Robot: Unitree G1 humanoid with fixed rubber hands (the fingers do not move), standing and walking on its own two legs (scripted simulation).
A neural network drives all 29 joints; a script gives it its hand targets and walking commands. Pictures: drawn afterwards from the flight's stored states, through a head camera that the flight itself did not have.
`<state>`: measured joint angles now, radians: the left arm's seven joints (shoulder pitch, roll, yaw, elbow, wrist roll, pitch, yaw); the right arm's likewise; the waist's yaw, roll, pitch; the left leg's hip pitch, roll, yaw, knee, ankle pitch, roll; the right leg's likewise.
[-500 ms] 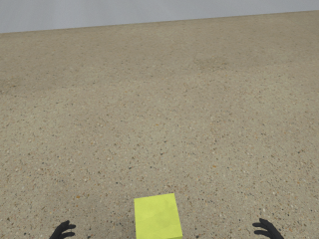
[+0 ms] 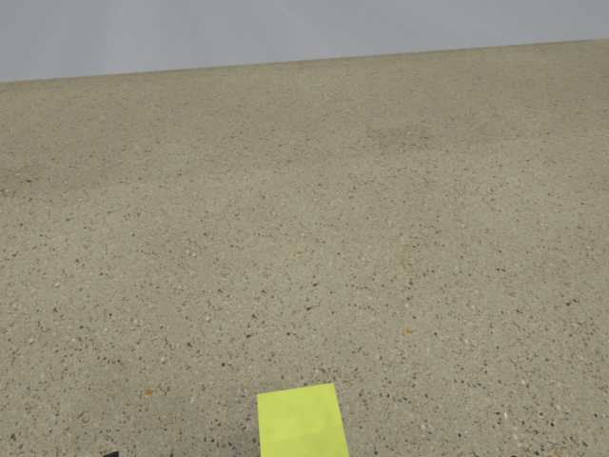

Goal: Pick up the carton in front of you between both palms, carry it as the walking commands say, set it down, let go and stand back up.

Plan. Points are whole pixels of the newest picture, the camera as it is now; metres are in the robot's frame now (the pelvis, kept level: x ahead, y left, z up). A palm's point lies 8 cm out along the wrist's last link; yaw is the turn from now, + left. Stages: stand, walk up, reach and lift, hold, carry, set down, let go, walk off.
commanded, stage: stand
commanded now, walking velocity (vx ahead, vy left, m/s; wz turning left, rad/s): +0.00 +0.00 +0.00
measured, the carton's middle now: (301, 442) +0.35 +0.01 -0.65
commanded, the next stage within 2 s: none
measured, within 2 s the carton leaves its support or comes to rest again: neither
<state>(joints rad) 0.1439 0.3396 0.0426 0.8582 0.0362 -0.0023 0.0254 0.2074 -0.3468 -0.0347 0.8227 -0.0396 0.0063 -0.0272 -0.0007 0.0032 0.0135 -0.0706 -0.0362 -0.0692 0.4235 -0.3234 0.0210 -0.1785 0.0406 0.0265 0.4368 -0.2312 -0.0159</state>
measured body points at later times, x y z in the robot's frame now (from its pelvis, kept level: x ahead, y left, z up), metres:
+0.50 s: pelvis -0.01 +0.00 +0.00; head -0.01 +0.00 +0.45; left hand +0.10 +0.31 -0.11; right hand +0.08 -0.31 -0.11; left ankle -0.06 +0.11 -0.74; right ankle +0.00 -0.11 -0.74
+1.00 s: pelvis -0.02 +0.00 +0.01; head -0.02 +0.00 +0.46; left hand +0.08 +0.31 -0.11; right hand +0.06 -0.32 -0.11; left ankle -0.06 +0.11 -0.74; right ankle +0.00 -0.11 -0.74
